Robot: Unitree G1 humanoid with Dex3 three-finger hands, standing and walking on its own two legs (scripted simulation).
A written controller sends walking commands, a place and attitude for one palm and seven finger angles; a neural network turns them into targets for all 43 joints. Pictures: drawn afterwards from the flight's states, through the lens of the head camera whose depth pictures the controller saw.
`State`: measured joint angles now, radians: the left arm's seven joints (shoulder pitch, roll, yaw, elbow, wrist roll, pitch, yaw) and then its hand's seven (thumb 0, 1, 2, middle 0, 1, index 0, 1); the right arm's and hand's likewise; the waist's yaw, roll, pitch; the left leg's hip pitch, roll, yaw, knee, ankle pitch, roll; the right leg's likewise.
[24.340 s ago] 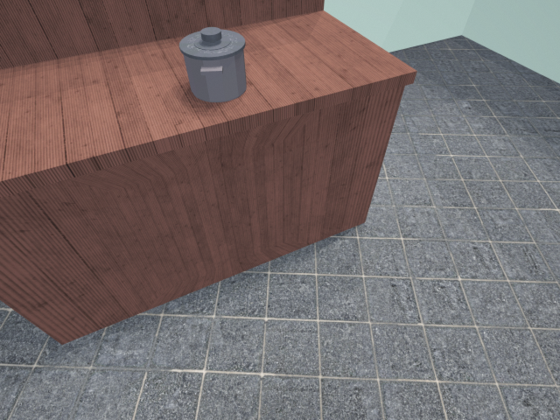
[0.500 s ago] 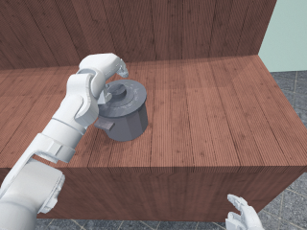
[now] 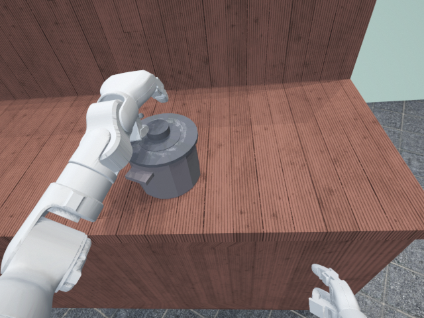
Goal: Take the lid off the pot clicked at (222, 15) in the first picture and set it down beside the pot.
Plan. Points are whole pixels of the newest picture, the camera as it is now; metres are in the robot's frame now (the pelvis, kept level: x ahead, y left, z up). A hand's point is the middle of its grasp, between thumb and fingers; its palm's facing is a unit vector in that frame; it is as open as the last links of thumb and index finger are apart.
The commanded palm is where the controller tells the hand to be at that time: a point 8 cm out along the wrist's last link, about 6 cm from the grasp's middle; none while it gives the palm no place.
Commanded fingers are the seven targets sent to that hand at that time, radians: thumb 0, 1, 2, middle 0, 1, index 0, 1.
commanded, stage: lower the open fingers around the knob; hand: left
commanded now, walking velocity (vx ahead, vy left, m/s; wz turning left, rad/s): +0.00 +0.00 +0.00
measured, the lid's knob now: (157, 129) +0.46 +0.14 +0.13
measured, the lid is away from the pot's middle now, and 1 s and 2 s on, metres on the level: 0.00 0.00 0.00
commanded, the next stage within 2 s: close the fingers and squeeze the knob in 0.92 s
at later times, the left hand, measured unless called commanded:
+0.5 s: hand (151, 133) +0.43 +0.14 +0.15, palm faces -0.23 -0.07 -0.97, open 10.4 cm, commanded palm +0.41 +0.15 +0.21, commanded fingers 0.00 -0.36 1.60 -0.86 -0.08 -0.86 -0.08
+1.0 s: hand (151, 137) +0.42 +0.14 +0.15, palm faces -0.22 -0.08 -0.97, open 10.2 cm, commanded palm +0.40 +0.14 +0.21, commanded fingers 0.00 -0.36 1.60 -0.86 -0.08 -0.86 -0.08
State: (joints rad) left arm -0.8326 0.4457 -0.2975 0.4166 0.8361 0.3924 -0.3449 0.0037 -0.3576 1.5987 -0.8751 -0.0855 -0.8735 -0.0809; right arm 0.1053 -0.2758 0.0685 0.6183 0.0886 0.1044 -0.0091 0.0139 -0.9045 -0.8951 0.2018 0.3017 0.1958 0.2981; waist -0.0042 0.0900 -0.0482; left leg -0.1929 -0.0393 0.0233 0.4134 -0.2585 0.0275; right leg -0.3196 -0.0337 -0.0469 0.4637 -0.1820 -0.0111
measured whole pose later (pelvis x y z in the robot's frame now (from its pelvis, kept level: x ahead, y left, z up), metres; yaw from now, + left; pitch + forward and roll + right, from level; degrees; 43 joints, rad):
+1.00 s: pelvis +0.00 +0.00 +0.00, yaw +0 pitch +2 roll +1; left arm -0.78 0.40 -0.34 0.47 0.84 0.37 -0.35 0.00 -0.36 1.60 -0.86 -0.08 -0.85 -0.07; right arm 0.13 -0.28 0.05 0.63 0.08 0.10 -0.01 0.01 -0.90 -0.90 0.20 0.30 0.20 0.30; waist -0.02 0.09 -0.04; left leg -0.20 -0.04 0.02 0.42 -0.26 0.03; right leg -0.32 -0.04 -0.05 0.47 -0.18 -0.01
